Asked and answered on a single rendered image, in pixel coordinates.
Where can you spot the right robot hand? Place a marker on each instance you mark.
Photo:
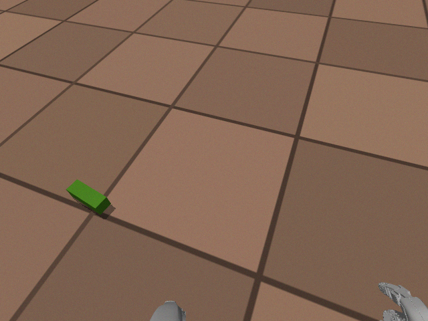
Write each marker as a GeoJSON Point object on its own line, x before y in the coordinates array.
{"type": "Point", "coordinates": [412, 307]}

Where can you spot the carton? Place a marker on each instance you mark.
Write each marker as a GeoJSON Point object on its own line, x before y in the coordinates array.
{"type": "Point", "coordinates": [88, 196]}

